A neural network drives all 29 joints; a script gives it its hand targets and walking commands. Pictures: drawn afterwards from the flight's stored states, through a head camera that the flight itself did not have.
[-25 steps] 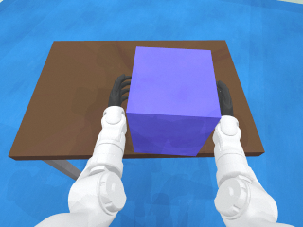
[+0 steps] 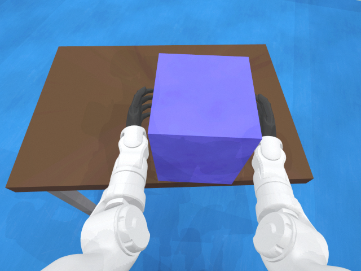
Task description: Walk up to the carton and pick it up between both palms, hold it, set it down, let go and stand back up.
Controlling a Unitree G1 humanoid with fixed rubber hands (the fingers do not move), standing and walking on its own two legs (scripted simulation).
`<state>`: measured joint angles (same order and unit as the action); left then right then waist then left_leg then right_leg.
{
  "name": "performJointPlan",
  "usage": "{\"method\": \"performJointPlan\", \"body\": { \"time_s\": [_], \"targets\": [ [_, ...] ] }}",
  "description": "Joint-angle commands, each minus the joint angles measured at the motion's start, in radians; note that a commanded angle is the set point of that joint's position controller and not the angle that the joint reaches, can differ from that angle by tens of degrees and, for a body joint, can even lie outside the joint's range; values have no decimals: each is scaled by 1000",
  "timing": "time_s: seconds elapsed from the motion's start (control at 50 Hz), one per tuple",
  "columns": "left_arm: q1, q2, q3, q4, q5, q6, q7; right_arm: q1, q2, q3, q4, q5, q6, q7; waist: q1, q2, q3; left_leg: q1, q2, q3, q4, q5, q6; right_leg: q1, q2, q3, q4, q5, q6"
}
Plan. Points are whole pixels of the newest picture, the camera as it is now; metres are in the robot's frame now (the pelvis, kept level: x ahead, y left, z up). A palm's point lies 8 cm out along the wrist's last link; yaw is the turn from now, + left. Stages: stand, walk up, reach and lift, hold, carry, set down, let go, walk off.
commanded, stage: set down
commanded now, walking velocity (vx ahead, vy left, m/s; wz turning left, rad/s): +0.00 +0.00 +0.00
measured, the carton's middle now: (198, 125) +0.45 -0.01 +0.00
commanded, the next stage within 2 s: none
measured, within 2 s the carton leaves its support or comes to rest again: neither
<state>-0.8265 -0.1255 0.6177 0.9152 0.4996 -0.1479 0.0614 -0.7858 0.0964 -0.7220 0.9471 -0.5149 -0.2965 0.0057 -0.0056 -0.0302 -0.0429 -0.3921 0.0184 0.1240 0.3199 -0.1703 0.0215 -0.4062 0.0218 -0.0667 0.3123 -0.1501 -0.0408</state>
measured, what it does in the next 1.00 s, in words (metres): stands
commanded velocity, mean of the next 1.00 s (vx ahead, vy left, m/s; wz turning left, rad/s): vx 0.00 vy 0.00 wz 0.00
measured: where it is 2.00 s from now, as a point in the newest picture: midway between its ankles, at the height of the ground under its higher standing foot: outside the picture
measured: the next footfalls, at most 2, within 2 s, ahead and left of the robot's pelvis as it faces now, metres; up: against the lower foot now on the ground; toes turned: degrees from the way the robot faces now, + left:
none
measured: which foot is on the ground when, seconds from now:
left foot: down 0.00-1.00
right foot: down 0.00-1.00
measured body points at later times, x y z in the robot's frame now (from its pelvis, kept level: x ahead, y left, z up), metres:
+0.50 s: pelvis -0.01 +0.01 -0.01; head +0.10 +0.00 +0.42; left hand +0.45 +0.14 +0.01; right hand +0.45 -0.16 +0.01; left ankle -0.02 +0.10 -0.75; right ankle -0.01 -0.09 -0.75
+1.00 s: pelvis -0.04 -0.01 -0.02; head +0.04 +0.00 +0.42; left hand +0.43 +0.18 +0.05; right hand +0.44 -0.21 +0.07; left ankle -0.02 +0.11 -0.75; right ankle -0.01 -0.09 -0.75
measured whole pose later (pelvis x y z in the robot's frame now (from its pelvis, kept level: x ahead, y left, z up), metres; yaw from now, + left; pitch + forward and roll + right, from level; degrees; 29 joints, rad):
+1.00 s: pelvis -0.04 -0.01 -0.02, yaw +0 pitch +24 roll +0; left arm -1.02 0.23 0.00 1.33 -0.23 -0.18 0.11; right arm -0.99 -0.28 -0.02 1.27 0.27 -0.13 -0.04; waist 0.01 -0.03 -0.27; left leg -0.75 0.04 0.05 0.52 -0.19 -0.01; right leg -0.75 0.04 -0.06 0.49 -0.16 -0.06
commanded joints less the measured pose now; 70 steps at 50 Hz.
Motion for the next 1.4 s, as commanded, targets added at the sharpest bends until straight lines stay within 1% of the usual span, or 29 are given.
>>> {"method": "performJointPlan", "body": {
  "time_s": [0.0, 0.14, 0.2, 0.24, 0.28, 0.36, 0.4, 0.48, 0.54, 0.6, 0.66, 0.72, 0.76, 0.8, 0.84, 0.88, 0.9, 0.94, 0.96, 1.0, 1.06, 1.08, 1.16, 1.2, 1.24, 1.28, 1.34, 1.36, 1.38],
  "targets": [
    [-384, -243, -162, -19, 26, -30, -34, -404, 297, 203, 31, -43, -12, 89, 21, 13, -565, 174, 22, -16, 32, 349, -2, 320, -31, 6, 63, 458, 66],
    [-375, -148, -139, -16, 12, -37, -4, -391, 195, 194, 40, -9, -3, 66, 21, 15, -569, 173, 19, -17, 43, 353, -2, 299, -26, 15, 61, 442, 63],
    [-385, -53, -151, -11, -25, -48, 26, -397, 97, 212, 46, 45, -1, 39, 22, 22, -605, 159, 19, -18, 55, 363, -6, 289, -22, 24, 66, 448, 60],
    [-403, 54, -185, 2, -82, -60, 57, -411, -16, 245, 56, 117, 0, 7, 23, 34, -646, 136, 21, -20, 71, 370, -11, 275, -19, 35, 75, 457, 55],
    [-448, 137, -240, 33, -162, -73, 88, -457, -107, 313, 75, 226, 3, -26, 26, 57, -703, 102, 22, -25, 99, 379, -18, 252, -14, 48, 92, 470, 46],
    [-550, 224, -331, 125, -314, -115, 117, -547, -205, 435, 107, 395, 6, -63, 35, 65, -849, 56, 25, -41, 158, 390, -32, 192, -8, 58, 133, 486, 43],
    [-593, 265, -366, 164, -373, -142, 126, -583, -263, 479, 113, 457, -1, -74, 38, 63, -944, 76, 29, -53, 198, 444, -45, 156, 0, 51, 154, 509, 45],
    [-614, 328, -406, 250, -452, -176, 117, -613, -362, 541, 156, 537, -20, -89, 35, 52, -1054, 144, 36, -71, 279, 579, -74, 63, 18, 31, 177, 565, 54],
    [-605, 358, -418, 301, -490, -190, 95, -623, -412, 574, 195, 573, -37, -93, 29, 32, -1065, 135, 33, -76, 308, 623, -86, 50, 22, 25, 195, 621, 65],
    [-589, 383, -428, 328, -524, -197, 68, -630, -445, 605, 208, 606, -48, -95, 21, 4, -1051, 62, 21, -75, 303, 592, -89, 124, 18, 32, 220, 696, 80],
    [-584, 410, -450, 317, -560, -195, 46, -636, -468, 637, 198, 646, -45, -95, 10, -15, -1035, -25, 6, -73, 274, 524, -85, 233, 11, 46, 245, 761, 94],
    [-595, 430, -485, 275, -602, -176, 33, -650, -485, 667, 176, 696, -22, -89, 0, -17, -1017, -49, -3, -81, 247, 457, -80, 261, 9, 54, 244, 731, 100],
    [-604, 437, -511, 244, -628, -158, 32, -660, -492, 682, 162, 728, 0, -78, 3, -8, -1001, -38, -5, -88, 236, 420, -76, 233, 12, 53, 234, 665, 97],
    [-643, 451, -539, 225, -655, -139, 33, -689, -499, 689, 148, 752, 29, -65, 11, 0, -982, -39, -5, -93, 223, 359, -68, 185, 13, 52, 220, 566, 92],
    [-681, 469, -564, 200, -683, -122, 36, -715, -504, 694, 124, 774, 59, -51, 23, 6, -977, -57, -5, -96, 207, 288, -59, 158, 8, 55, 209, 470, 85],
    [-716, 479, -593, 210, -710, -107, 40, -742, -501, 698, 121, 785, 91, -40, 29, 0, -960, -109, -4, -101, 192, 198, -44, 142, 0, 61, 207, 372, 79],
    [-745, 493, -605, 186, -727, -102, 44, -762, -509, 696, 95, 792, 103, -36, 35, 4, -977, -127, -4, -99, 186, 165, -40, 144, -4, 63, 207, 342, 78],
    [-761, 495, -631, 211, -743, -85, 47, -773, -506, 697, 111, 794, 133, -31, 31, 4, -956, -170, -4, -103, 178, 99, -29, 143, -13, 71, 209, 279, 74],
    [-776, 504, -637, 200, -751, -76, 49, -780, -511, 696, 102, 797, 145, -31, 34, 7, -963, -183, -4, -101, 175, 79, -26, 153, -16, 75, 210, 265, 73],
    [-788, 511, -650, 228, -756, -54, 49, -793, -515, 693, 122, 796, 172, -34, 29, 4, -942, -215, -5, -103, 171, 38, -21, 164, -23, 83, 210, 232, 70],
    [-805, 528, -653, 252, -757, -20, 50, -808, -530, 684, 144, 793, 204, -48, 18, 3, -927, -237, -9, -104, 166, 10, -20, 200, -29, 92, 211, 232, 69],
    [-815, 535, -650, 247, -755, -7, 51, -819, -539, 680, 142, 794, 213, -54, 17, 5, -932, -232, -10, -103, 163, 14, -22, 215, -28, 92, 209, 242, 69],
    [-828, 545, -641, 251, -739, 51, 53, -825, -560, 658, 162, 783, 248, -78, -7, 19, -914, -180, -12, -106, 148, 54, -35, 253, -23, 84, 196, 303, 68],
    [-819, 540, -632, 233, -728, 82, 53, -816, -567, 651, 158, 781, 262, -88, -18, 33, -911, -123, -13, -110, 144, 113, -46, 266, -15, 74, 188, 360, 67],
    [-798, 533, -619, 181, -714, 114, 54, -795, -576, 645, 130, 781, 271, -96, -27, 56, -928, -48, -14, -113, 142, 188, -58, 284, -5, 64, 180, 430, 67],
    [-804, 527, -612, 141, -704, 149, 55, -804, -587, 636, 108, 781, 285, -100, -35, 77, -924, 15, -14, -117, 142, 245, -69, 274, 4, 52, 170, 464, 65],
    [-833, 519, -621, 73, -707, 197, 62, -827, -607, 620, 63, 783, 306, -95, -46, 108, -915, 109, -9, -126, 152, 306, -85, 211, 19, 32, 153, 448, 56],
    [-805, 505, -623, 51, -707, 213, 65, -801, -607, 628, 54, 789, 313, -91, -43, 113, -903, 147, -5, -131, 154, 330, -90, 202, 23, 27, 145, 452, 52],
    [-845, 516, -622, 26, -714, 226, 67, -835, -622, 618, 27, 790, 321, -88, -44, 116, -912, 167, -4, -131, 160, 336, -93, 179, 26, 21, 140, 436, 51]
  ]
}}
